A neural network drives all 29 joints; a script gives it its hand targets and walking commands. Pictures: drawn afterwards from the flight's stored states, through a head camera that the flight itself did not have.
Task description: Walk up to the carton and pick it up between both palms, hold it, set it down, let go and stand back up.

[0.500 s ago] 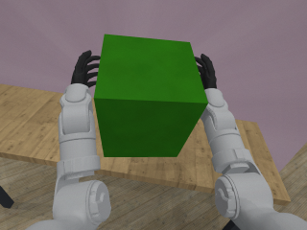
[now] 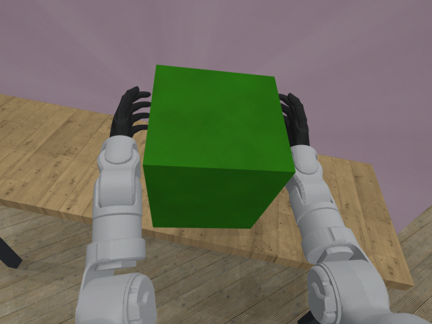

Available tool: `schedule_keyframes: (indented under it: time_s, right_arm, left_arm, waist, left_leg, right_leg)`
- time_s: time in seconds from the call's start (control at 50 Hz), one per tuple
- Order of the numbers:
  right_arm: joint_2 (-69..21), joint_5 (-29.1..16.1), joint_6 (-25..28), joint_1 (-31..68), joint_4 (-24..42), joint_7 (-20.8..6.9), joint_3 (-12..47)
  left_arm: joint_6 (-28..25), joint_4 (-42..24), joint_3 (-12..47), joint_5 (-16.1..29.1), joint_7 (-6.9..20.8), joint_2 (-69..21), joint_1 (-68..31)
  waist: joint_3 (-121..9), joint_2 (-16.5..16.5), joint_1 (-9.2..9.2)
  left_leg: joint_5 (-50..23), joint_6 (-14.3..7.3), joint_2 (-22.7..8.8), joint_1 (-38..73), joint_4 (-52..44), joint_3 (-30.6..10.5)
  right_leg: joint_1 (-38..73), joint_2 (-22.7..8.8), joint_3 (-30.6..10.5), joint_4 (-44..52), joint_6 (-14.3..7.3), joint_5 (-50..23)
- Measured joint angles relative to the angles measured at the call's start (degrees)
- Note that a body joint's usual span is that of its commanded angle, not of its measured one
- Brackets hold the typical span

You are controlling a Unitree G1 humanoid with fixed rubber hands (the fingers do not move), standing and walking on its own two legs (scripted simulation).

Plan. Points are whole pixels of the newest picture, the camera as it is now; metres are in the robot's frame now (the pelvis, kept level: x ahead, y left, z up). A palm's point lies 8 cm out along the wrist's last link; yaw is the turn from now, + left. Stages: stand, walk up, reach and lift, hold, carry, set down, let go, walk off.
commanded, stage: set down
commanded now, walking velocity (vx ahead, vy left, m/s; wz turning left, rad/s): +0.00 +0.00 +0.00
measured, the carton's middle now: (209, 157) +0.38 +0.00 +0.12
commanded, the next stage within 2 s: none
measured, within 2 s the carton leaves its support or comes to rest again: neither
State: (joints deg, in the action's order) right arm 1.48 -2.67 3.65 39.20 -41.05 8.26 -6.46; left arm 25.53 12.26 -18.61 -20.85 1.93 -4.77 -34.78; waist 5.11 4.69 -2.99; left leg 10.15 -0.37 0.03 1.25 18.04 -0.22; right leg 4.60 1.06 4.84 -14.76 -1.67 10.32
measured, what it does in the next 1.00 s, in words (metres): stands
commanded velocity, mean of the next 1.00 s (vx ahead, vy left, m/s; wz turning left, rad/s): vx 0.00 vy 0.00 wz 0.00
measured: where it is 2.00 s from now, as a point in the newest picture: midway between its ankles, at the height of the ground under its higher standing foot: outside the picture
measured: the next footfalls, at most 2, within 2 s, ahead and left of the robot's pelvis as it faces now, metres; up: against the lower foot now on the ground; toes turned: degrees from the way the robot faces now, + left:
none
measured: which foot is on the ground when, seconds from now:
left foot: down 0.00-1.00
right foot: down 0.00-1.00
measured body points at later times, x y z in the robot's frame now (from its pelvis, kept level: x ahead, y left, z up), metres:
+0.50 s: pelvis +0.00 +0.00 +0.00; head -0.02 +0.03 +0.45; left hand +0.40 +0.15 +0.15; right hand +0.40 -0.15 +0.15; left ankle +0.01 +0.11 -0.75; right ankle -0.01 -0.10 -0.75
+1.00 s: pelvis +0.01 +0.00 +0.00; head +0.01 +0.02 +0.45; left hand +0.41 +0.15 +0.11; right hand +0.42 -0.16 +0.13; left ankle +0.01 +0.11 -0.75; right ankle -0.01 -0.09 -0.75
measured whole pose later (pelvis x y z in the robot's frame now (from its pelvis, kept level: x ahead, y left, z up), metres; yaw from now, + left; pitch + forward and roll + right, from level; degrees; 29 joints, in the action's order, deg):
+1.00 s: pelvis +0.01 +0.00 +0.00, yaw -2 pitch -1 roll +0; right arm 0.1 11.4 10.9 45.2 -57.4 2.1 -23.2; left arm 11.0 35.7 -24.8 -19.5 -1.9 -5.7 -39.4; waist 0.6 2.6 1.1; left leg 8.8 0.0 -0.7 -6.2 16.2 2.3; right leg -4.4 1.2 4.2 -14.9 -2.1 9.5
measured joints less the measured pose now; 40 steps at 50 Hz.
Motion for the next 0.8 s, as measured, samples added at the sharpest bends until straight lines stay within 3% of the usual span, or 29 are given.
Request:
schedule_keyframes:
  time_s: [0.22, 0.46, 0.8]
  right_arm:
    - [-1.4, 3.2, 1.72, 0.59, -3.99, -0.9, -3.25]
    - [-1.24, 8.01, 4.88, 3.18, -10.64, -3.56, -10.09]
    - [-1.19, 10.86, 6.83, 4.78, -14.69, -5.01, -12.9]
  left_arm:
    - [-1.97, 4.26, -1.33, -0.23, 0.18, -0.03, -0.23]
    - [-7.57, 14.89, -2.65, 0.56, -2.07, -0.2, -3.8]
    - [-12.45, 19.89, -4.48, 1.49, -3.44, -0.61, -3.2]
  waist:
    - [-0.25, -0.18, 1.07]
    - [-2.08, -0.95, 2.53]
    - [-3.51, -1.52, 3.82]
  left_leg:
    - [-0.42, 0.0, 0.05, -0.7, -0.33, 0.09]
    - [-1.2, 0.01, -0.21, -2.96, -1.44, 1.27]
    - [-1.29, 0.37, -0.75, -6.06, -1.74, 2.13]
  right_leg:
    - [-0.75, -0.16, 0.35, 0.06, -0.04, -0.21]
    - [-3.74, -0.08, -0.33, 0.37, -0.09, -0.93]
    - [-7.21, 0.28, -0.59, 0.36, -0.45, -1.04]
